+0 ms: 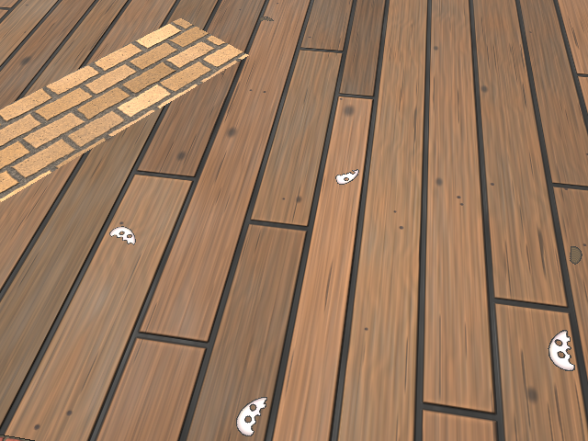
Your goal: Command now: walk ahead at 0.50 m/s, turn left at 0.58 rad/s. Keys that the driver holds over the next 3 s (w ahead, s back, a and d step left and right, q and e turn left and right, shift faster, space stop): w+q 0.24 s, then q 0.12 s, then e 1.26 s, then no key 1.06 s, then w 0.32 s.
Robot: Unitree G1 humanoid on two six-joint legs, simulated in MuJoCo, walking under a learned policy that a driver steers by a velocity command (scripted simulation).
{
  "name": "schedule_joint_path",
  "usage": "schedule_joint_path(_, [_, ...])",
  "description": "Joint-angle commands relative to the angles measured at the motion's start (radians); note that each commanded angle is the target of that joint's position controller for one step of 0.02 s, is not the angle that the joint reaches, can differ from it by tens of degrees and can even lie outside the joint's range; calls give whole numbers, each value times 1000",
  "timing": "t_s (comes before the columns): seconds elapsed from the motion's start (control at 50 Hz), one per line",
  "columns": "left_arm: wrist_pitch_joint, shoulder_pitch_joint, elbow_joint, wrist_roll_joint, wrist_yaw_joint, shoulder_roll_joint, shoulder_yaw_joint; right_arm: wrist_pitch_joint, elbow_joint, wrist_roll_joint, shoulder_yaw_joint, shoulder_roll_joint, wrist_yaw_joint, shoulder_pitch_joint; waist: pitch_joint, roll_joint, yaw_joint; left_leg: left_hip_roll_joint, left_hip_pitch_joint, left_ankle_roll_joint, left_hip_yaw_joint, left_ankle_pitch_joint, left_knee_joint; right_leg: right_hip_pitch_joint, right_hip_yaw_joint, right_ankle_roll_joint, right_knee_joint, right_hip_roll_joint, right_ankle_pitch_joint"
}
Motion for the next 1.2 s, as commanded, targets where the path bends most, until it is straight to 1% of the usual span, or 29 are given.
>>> schedule_joint_path(0.02, [1, 81, -15, 7, 8, 99, 30, -11, -115, 0, -35, -103, 9, -70, 13, -147, 54, 135, -323, -15, -19, 93, 40, 254, 308, -151, -271, -289, -19])
schedule_joint_path(0.06, [-7, 79, 4, 0, 6, 107, 35, -3, -123, 4, -26, -62, 15, -73, 20, -153, 43, 150, -315, -24, 5, 116, -1, 217, 223, -167, -312, -283, 52])
schedule_joint_path(0.12, [-10, 83, 33, 1, 7, 147, 49, -2, -145, -4, -18, -43, 18, -124, 27, -119, 46, 164, -352, -42, 10, 212, -112, 232, 128, -188, -341, -298, 167])
schedule_joint_path(0.2, [0, 89, 62, -5, 9, 175, 53, -17, -160, -2, -8, -25, 40, -224, 40, -96, 81, 150, -301, -29, 61, 419, -344, 261, -22, -152, -337, -265, 252])
schedule_joint_path(0.28, [23, 126, 96, -21, 14, 207, 60, -23, -203, -4, -9, -26, 64, -324, 72, -93, 101, 116, -256, 5, 127, 420, -502, 335, -99, -117, -277, -281, 421])
schedule_joint_path(0.32, [37, 122, 97, -32, 23, 235, 69, -22, -209, -14, -28, -58, 73, -291, 27, -127, 66, 61, -166, 37, 173, 341, -536, 379, -131, -88, -155, -284, 703])
schedule_joint_path(0.36, [48, 101, 87, -46, 33, 241, 71, -16, -160, -18, -70, -129, 67, -82, -90, -122, -54, -13, 111, 92, 197, 385, -620, 331, -168, -43, 129, -248, 828])
schedule_joint_path(0.38, [41, 135, 85, -33, 31, 201, 54, -9, -139, -21, -90, -176, 46, 26, -158, -46, -110, 37, 368, 137, 99, 597, -663, 144, -171, 4, 371, -200, 595])
schedule_joint_path(0.4, [29, 240, 59, 46, 11, 54, 8, -3, -154, -32, -84, -261, 19, 6, -268, 272, 4, 333, 698, 268, -258, 1219, -532, -212, -146, 63, 747, -61, -499])
schedule_joint_path(0.42, [20, 308, 92, 4, -5, 139, 1, -14, -202, -49, -61, -212, 29, 1, -565, 184, -41, 514, 789, 438, -565, 1077, -634, -260, 84, 68, 941, -26, -565])
schedule_joint_path(0.44, [29, 193, 102, -38, -8, 210, 26, -14, -179, -47, -45, -141, 39, -17, -467, 43, -79, 436, 683, 381, -405, 1018, -674, -279, 110, 63, 926, -86, -464])
schedule_joint_path(0.46, [35, 125, 73, -44, -3, 185, 18, -19, -157, -28, -34, -110, 41, -71, -307, 19, -51, 379, 553, 327, -274, 942, -695, -329, 79, 61, 838, -120, -397])
schedule_joint_path(0.48, [47, 97, 86, -32, 9, 163, 13, -23, -145, -23, -21, -76, 38, -118, -220, -30, -24, 340, 419, 288, -210, 887, -729, -300, 76, 68, 767, -151, -353])
schedule_joint_path(0.52, [82, 155, 114, -27, 22, 148, 16, -32, -124, -49, -13, -60, 37, -185, -157, 3, 47, 302, 168, 262, -94, 863, -808, -104, 81, 85, 673, -163, -278])
schedule_joint_path(0.56, [102, 204, 136, -21, 35, 112, 11, -49, -99, -64, -13, -50, 35, -236, -143, 29, 81, 283, 77, 262, 0, 879, -847, -14, 73, 106, 563, -149, -229])
schedule_joint_path(0.6, [111, 179, 131, -10, 43, 98, 9, -52, -78, -63, -19, -61, 25, -265, -133, 44, 80, 272, 72, 245, 58, 825, -862, 7, 66, 109, 442, -148, -158])
schedule_joint_path(0.66, [124, 93, 96, -15, 41, 124, 17, -29, -49, -54, -37, -106, 1, -247, -107, 52, 38, 302, 121, 249, 55, 594, -903, -46, 45, 103, 393, -147, -102])
schedule_joint_path(0.74, [144, 20, 52, -18, 34, 127, 29, 3, -21, -41, -42, -102, -15, -233, -44, 52, 8, 346, 183, 250, 29, 350, -926, -124, 32, 86, 361, -151, -166])
schedule_joint_path(0.82, [142, 16, 33, -18, 12, 110, 33, 25, -6, -29, -52, -117, -19, -235, -62, 60, 12, 365, 275, 230, 57, 518, -841, -88, -20, 62, 247, -118, -207])
schedule_joint_path(0.86, [138, 64, 45, -21, -3, 103, 37, 36, -1, -9, -57, -126, -25, -254, -84, 65, 48, 344, 286, 180, 105, 576, -750, 9, -66, 31, 70, -79, -88])
schedule_joint_path(0.88, [135, 87, 49, -16, -5, 123, 45, 38, 16, 0, -57, -115, -27, -222, -86, 45, 57, 308, 258, 122, 143, 515, -679, 83, -46, 0, -47, -67, 43])
schedule_joint_path(0.9, [133, 104, 45, -13, 5, 208, 69, 34, 19, -16, -51, -79, -24, -190, -90, -110, 38, 224, 136, 31, 231, 353, -498, 200, 123, -57, -125, -169, 327])
schedule_joint_path(0.92, [133, 113, 26, -6, 20, 319, 93, 26, -34, -64, -35, -33, -19, -241, -73, -379, 28, 51, -187, -75, 272, -155, -242, 348, 449, -236, -103, -397, 751])
schedule_joint_path(0.94, [117, 155, 19, 21, 13, 274, 81, 20, -50, -55, -42, -63, -20, -320, -147, -267, 104, 18, -264, -82, 109, -276, -62, 358, 486, -348, -113, -435, 743])
schedule_joint_path(0.96, [100, 125, 18, 22, 10, 253, 76, 20, -45, -29, -50, -83, -18, -323, -135, -190, 84, 41, -291, -70, 60, -211, 1, 359, 405, -314, -112, -380, 694])
schedule_joint_path(0.98, [91, 71, 12, 3, 15, 234, 76, 23, -28, -21, -54, -83, -24, -303, -119, -148, 55, 55, -314, -66, 47, -129, -6, 359, 345, -257, -100, -326, 636])
schedule_joint_path(1.02, [97, 17, -2, -26, 29, 194, 62, 27, -16, -30, -61, -95, -34, -294, -113, -136, 30, 64, -282, -78, 35, -35, -37, 321, 305, -214, -103, -287, 617])
schedule_joint_path(1.12, [116, 36, -12, -21, 47, 212, 70, 21, -19, -19, -51, -57, -32, -304, -121, -154, 39, 29, -220, -107, 35, 64, -218, 323, 313, -207, -102, -246, 561])
schedule_joint_path(1.2, [130, 16, -23, -18, 47, 228, 76, 18, -20, -17, -50, -62, -23, -315, -105, -184, 47, 15, -117, -115, 25, 82, -352, 243, 364, -205, -100, -229, 449])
